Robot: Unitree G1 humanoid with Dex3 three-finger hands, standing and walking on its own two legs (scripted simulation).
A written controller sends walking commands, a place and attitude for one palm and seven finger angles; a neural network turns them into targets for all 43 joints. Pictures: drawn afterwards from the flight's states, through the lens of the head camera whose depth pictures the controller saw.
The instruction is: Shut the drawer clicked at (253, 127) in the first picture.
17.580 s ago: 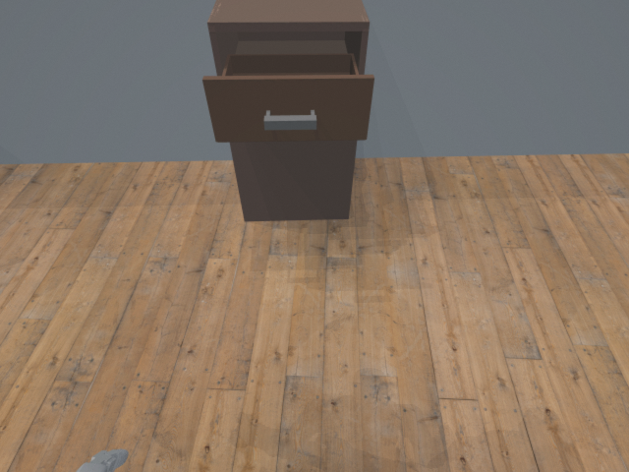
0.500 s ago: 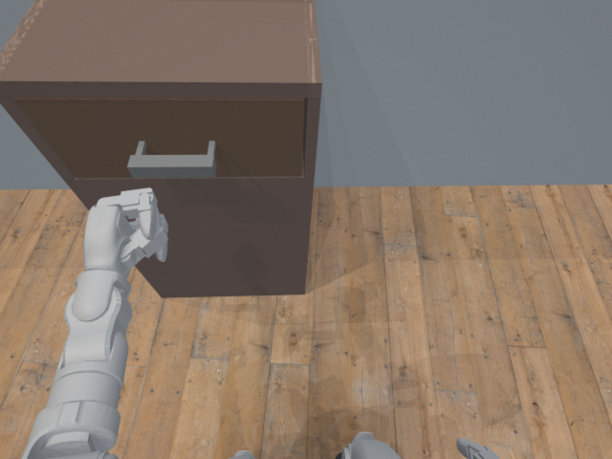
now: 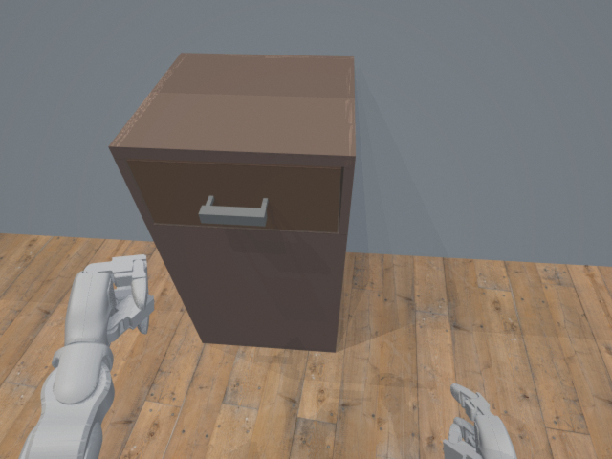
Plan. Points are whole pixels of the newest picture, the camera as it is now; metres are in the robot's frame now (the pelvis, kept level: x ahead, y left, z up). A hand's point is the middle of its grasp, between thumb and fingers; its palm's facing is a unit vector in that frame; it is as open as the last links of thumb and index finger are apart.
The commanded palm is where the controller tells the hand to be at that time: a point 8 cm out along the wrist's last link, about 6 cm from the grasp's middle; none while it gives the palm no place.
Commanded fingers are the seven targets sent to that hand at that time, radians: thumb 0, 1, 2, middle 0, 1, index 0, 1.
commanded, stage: draw the hand back to the body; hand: left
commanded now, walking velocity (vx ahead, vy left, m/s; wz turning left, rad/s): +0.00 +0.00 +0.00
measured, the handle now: (235, 208) +0.59 +0.20 -0.05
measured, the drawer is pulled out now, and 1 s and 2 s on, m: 0.00 0.00 0.00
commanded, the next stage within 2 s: step back with the hand held close in 0.56 s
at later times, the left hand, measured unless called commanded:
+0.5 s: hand (51, 345) +0.17 +0.24 +0.17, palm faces +0.42 -0.81 -0.41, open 3.3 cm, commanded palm +0.13 +0.28 +0.18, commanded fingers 0.00 0.90 0.90 -1.40 -1.60 -1.40 -1.60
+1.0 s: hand (70, 348) +0.18 +0.25 +0.15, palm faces +0.26 -0.83 -0.50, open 3.3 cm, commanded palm +0.12 +0.29 +0.18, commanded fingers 0.00 0.90 0.90 -1.40 -1.60 -1.40 -1.60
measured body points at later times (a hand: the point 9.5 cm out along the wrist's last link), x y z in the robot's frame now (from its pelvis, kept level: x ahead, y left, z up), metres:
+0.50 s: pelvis +0.00 +0.00 +0.01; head -0.02 -0.02 +0.46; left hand +0.15 +0.28 +0.20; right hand +0.19 -0.22 -0.07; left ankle -0.04 +0.10 -0.73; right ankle +0.01 -0.12 -0.73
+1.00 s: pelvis -0.02 +0.02 +0.01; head +0.01 +0.00 +0.46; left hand +0.16 +0.29 +0.17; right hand +0.14 -0.24 -0.08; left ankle -0.04 +0.10 -0.73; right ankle +0.02 -0.12 -0.73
